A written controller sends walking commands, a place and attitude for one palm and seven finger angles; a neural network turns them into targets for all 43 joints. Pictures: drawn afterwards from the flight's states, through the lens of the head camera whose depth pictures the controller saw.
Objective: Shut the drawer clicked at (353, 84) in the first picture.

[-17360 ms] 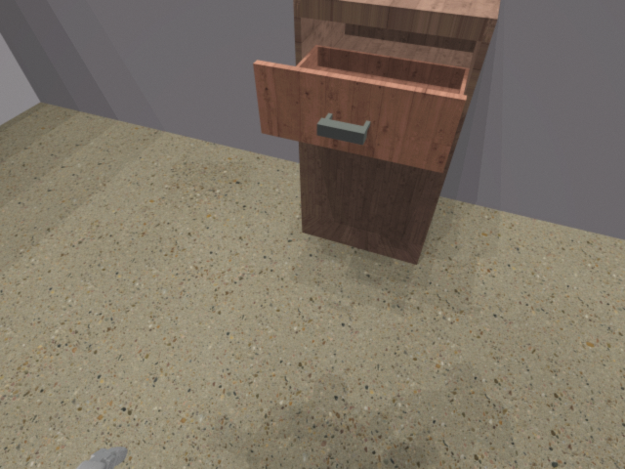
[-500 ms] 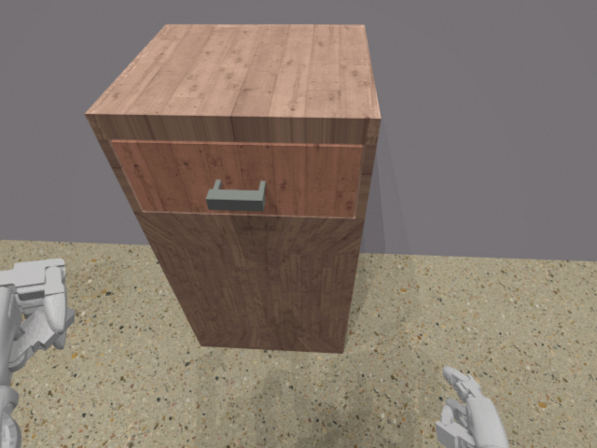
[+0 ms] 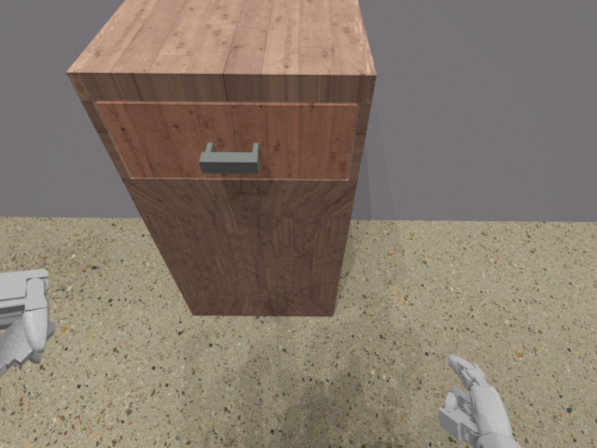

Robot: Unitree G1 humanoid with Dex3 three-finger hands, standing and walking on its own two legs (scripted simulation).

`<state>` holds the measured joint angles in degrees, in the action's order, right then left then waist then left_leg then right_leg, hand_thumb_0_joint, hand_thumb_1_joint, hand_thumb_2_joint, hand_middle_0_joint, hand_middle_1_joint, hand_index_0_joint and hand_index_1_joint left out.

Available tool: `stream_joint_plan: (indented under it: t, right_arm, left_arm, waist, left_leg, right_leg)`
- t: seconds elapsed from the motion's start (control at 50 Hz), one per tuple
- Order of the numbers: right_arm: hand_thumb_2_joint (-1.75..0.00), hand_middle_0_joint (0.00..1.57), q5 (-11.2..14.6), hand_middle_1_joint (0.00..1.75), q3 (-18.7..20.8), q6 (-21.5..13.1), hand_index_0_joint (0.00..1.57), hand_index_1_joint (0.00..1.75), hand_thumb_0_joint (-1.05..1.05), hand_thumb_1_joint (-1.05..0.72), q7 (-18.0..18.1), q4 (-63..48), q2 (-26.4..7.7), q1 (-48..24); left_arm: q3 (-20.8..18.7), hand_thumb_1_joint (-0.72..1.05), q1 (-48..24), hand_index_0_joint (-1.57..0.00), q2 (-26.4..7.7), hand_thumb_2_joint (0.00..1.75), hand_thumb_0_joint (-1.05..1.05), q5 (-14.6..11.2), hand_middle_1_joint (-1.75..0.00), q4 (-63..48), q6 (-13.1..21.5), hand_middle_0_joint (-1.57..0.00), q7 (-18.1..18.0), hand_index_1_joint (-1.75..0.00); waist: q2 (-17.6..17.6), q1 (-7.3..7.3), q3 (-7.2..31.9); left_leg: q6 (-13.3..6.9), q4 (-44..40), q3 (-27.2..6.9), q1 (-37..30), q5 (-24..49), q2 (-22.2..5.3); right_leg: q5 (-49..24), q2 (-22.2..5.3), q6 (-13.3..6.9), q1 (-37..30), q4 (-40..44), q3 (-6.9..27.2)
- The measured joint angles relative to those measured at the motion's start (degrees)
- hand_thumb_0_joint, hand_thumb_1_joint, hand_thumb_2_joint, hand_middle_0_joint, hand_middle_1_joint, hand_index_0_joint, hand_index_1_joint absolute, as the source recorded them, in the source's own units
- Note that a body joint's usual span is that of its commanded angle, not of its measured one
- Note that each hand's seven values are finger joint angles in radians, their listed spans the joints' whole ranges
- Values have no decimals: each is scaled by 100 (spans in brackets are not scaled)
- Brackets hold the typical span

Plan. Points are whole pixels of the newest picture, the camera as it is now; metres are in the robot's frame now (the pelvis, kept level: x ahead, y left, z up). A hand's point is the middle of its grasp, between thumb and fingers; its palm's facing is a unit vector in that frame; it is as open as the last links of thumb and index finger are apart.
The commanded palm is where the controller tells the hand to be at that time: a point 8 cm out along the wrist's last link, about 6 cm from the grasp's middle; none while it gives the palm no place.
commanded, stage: step back with the hand held close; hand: left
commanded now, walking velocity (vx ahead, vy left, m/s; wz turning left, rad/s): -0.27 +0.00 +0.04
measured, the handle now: (231, 155) +0.60 +0.17 +0.02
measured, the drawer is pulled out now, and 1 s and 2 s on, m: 0.00 0.00 0.00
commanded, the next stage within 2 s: stop stepping back and stand still in 0.66 s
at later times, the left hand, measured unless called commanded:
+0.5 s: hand (2, 391) +0.14 +0.25 +0.17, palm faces +0.31 -0.82 -0.48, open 3.3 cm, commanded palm +0.07 +0.28 +0.18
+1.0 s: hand out of the picture +0.00 +0.23 +0.14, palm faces +0.43 -0.84 -0.32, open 3.3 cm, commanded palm -0.07 +0.27 +0.18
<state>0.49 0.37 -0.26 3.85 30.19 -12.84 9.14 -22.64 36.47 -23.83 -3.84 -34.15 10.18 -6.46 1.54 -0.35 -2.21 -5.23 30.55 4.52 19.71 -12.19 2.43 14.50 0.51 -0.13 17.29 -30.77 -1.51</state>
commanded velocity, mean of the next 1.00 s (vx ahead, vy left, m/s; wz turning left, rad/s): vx -0.22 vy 0.02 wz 0.01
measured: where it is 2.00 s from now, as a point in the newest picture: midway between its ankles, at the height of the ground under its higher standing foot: outside the picture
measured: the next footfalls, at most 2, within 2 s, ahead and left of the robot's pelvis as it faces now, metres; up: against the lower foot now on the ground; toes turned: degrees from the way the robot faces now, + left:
right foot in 0.62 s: -0.20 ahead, -0.12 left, +0.00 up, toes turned +0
left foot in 0.96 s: -0.14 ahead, +0.09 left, +0.00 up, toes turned +4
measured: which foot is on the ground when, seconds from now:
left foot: down 0.00-0.72, up 0.74-0.94, down 0.96-1.00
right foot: down 0.00-0.24, up 0.26-0.60, down 0.62-1.00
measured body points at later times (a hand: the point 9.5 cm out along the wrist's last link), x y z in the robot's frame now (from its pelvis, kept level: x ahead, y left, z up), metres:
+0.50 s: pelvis -0.06 +0.00 +0.01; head +0.00 +0.04 +0.45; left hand +0.12 +0.29 +0.19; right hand +0.12 -0.22 -0.07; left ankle +0.04 +0.06 -0.73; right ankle -0.22 -0.14 -0.70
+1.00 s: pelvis -0.19 -0.01 +0.00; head -0.21 -0.01 +0.45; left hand -0.03 +0.28 +0.16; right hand -0.03 -0.28 -0.08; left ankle -0.18 +0.09 -0.73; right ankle -0.24 -0.12 -0.73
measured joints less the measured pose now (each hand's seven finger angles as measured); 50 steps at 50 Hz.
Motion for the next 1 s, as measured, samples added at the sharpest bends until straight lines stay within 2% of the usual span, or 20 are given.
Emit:
stream_joint_plan:
  t: [0.08,0.16,0.24,0.34,0.4,0.48,0.54,0.62,0.64,0.68,0.7,0.72,0.76,0.8,0.84,0.9,0.96,0.98,1.0]
  right_arm:
    - [-90,20,10,30,-25,-35,21,30,1,-91,-19,8,20,17]
    - [-90,20,-18,30,-20,-56,21,30,1,-91,-44,88,19,156]
    - [-90,20,-41,30,-27,-80,21,30,1,-91,10,175,-3,272]
    - [-90,20,-118,30,36,-237,21,30,1,-91,61,228,45,398]
    - [-90,20,-148,30,51,-363,21,30,1,-91,-8,290,116,393]
    - [-90,20,-187,30,4,-535,21,30,1,-91,-115,381,240,167]
    - [-90,20,-233,30,-31,-628,21,30,1,-91,-200,390,278,-148]
    - [-90,20,-255,30,-78,-618,21,30,1,-91,-317,232,307,-571]
    - [-90,21,-254,30,-84,-604,21,30,1,-91,-334,177,291,-640]
    - [-90,20,-242,30,-74,-526,21,30,1,-91,-357,105,203,-667]
    - [-90,20,-205,30,-67,-458,21,30,1,-91,-362,86,175,-607]
    - [-90,20,-131,30,-64,-372,21,30,1,-91,-353,108,182,-505]
    - [-90,20,-6,30,-34,-209,21,30,1,-91,-324,288,248,-225]
    - [-90,20,23,30,2,-44,21,30,1,-91,-270,499,291,38]
    - [-90,20,41,30,17,67,21,30,1,-91,-156,559,233,227]
    - [-90,20,72,30,65,-57,21,30,1,-91,17,594,-48,406]
    - [-90,20,97,30,154,-209,21,30,1,-91,104,634,-307,554]
    - [-90,20,97,30,182,-236,20,30,1,-91,124,675,-312,540]
    - [-90,20,98,30,178,-239,20,30,1,-91,131,690,-277,487]
  left_arm:
    - [111,89,2,-140,158,90,2,49,-160,115,5,-141,-4,-159]
    - [288,89,35,-141,245,90,2,64,-160,26,66,-141,-60,-159]
    - [277,89,15,-141,135,90,2,98,-160,-129,189,-141,-131,-159]
    - [-22,89,-183,-141,-132,90,2,241,-160,-83,306,-141,-106,-159]
    - [-244,89,-67,-141,-182,90,2,167,-160,-176,399,-141,-131,-159]
    - [-229,89,135,-141,-160,90,2,13,-160,-289,447,-141,-107,-159]
    - [-30,90,45,-141,-184,90,2,-28,-160,-358,439,-141,-15,-159]
    - [-31,90,-115,-140,-516,90,2,-57,-160,-574,450,-141,113,-159]
    - [-75,89,-136,-140,-613,90,2,-82,-160,-625,458,-141,149,-159]
    - [-160,89,-81,-140,-751,90,2,-159,-160,-696,456,-141,236,-159]
    - [-247,89,38,-140,-827,90,2,-208,-160,-744,477,-141,266,-159]
    - [-361,89,211,-140,-899,90,2,-251,-160,-788,524,-141,281,-159]
    - [-570,89,558,-140,-941,90,2,-270,-160,-782,635,-141,258,-159]
    - [-710,89,799,-141,-760,90,2,-237,-160,-570,625,-141,187,-159]
    - [-658,89,767,-141,-443,90,1,-162,-160,-137,462,-141,69,-159]
    - [-194,89,188,-141,145,90,1,-54,-160,656,136,-141,-111,-159]
    - [368,89,-358,-141,599,90,1,67,-160,996,-147,-141,-197,-159]
    - [516,89,-499,-141,661,90,2,98,-160,982,-188,-141,-192,-159]
    - [617,90,-603,-141,683,90,2,122,-160,920,-203,-141,-181,-159]
  waist:
    - [106,19,40]
    - [49,48,81]
    - [-61,113,25]
    - [-15,228,67]
    - [8,165,260]
    - [-145,17,383]
    - [-238,-67,190]
    - [-359,-53,-253]
    - [-321,-24,-347]
    - [9,76,-467]
    - [152,115,-460]
    - [192,143,-391]
    - [-22,56,-109]
    - [-300,-72,251]
    - [-386,-109,491]
    - [-186,-63,636]
    - [6,29,663]
    - [-67,71,600]
    - [-221,52,470]
  left_leg:
    - [25,188,-73,194,-7,-72]
    - [133,364,-208,375,-277,-76]
    - [3,221,-260,395,250,-88]
    - [-85,-78,-458,480,461,-66]
    - [-59,-382,-471,639,697,-129]
    - [-1,-922,-298,839,1109,-193]
    - [46,-1231,-177,951,1455,-231]
    - [89,-1342,-11,1061,1827,-216]
    - [103,-1326,-6,1093,1904,-228]
    - [156,-1290,-192,1113,2049,-370]
    - [198,-1166,-291,1149,1903,-438]
    - [290,-844,-380,1262,1361,-440]
    - [499,693,-530,1658,-17,-215]
    - [597,1869,-474,1753,-579,-44]
    - [605,1980,-313,1428,-601,-62]
    - [485,1229,-199,580,-548,-174]
    - [295,126,-239,-364,-259,-300]
    - [360,-125,-248,-499,-344,-259]
    - [370,-227,-214,-565,-273,-169]
  right_leg:
    - [-111,68,-18,79,30,-77]
    - [-262,102,-44,102,185,-168]
    - [-340,132,13,116,244,-214]
    - [368,433,79,158,-1038,192]
    - [866,488,69,-186,-1178,287]
    - [1316,369,43,-717,-423,319]
    - [1109,327,66,-962,268,312]
    - [845,320,166,-884,505,300]
    - [957,335,63,-827,429,250]
    - [909,538,-154,-805,329,84]
    - [773,633,-236,-861,399,8]
    - [687,666,-287,-915,465,-34]
    - [619,524,-327,-959,525,45]
    - [541,315,-306,-975,600,246]
    - [464,184,-279,-1009,658,370]
    - [453,130,-214,-1031,597,298]
    - [540,156,-129,-964,378,17]
    - [585,95,-100,-914,252,-59]
    - [592,-5,-64,-884,135,-44]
